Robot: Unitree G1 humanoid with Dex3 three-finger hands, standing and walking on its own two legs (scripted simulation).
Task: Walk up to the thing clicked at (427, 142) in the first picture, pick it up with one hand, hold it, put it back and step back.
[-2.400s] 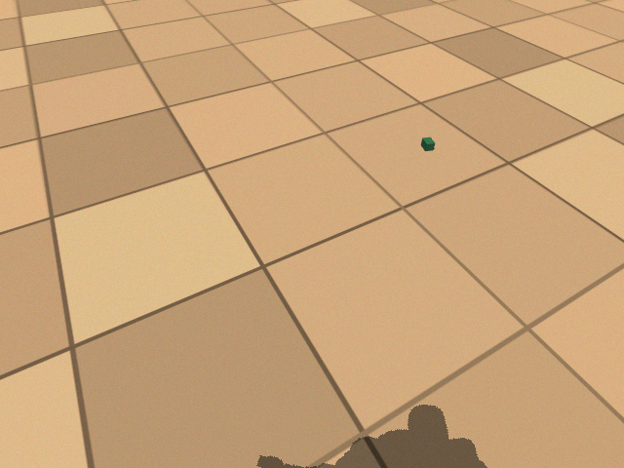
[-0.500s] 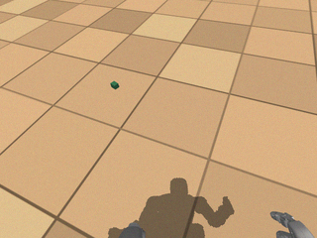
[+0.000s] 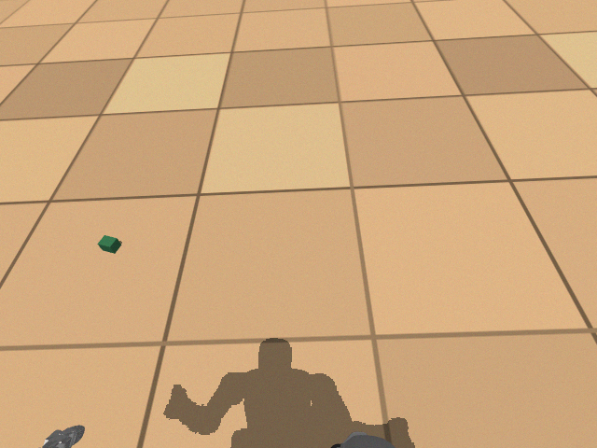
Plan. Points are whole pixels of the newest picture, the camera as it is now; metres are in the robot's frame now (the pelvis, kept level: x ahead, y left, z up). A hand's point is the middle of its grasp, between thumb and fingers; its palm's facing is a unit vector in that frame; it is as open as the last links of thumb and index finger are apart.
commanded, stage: walk up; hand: left
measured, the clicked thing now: (109, 244) +1.10 +0.73 -0.72
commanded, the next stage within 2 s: none
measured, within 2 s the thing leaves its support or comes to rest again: neither
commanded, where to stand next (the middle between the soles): +0.66 +0.87 m, yaw -48 degrees
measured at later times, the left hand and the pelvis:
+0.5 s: hand out of the picture +0.32 +0.55 -0.14, palm faces -0.24 -0.77 -0.60, open 7.4 cm; pelvis +0.21 +0.23 -0.01, yaw -13 degrees
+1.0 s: hand out of the picture +0.54 +0.64 -0.10, palm faces -0.33 -0.71 -0.62, open 7.4 cm; pelvis +0.34 +0.39 -0.01, yaw -25 degrees
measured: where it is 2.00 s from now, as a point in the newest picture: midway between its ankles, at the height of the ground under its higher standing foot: (47, 379)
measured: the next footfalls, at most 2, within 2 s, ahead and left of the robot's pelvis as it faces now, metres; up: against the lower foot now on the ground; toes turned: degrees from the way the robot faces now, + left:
left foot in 0.38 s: +0.32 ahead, +0.33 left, +0.00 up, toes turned -7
right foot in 0.74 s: +0.38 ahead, +0.19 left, +0.00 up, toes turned -27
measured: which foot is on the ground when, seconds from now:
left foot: down 0.00-0.02, up 0.04-0.36, down 0.38-0.76, up 0.78-1.00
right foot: down 0.00-0.40, up 0.42-0.72, down 0.74-1.00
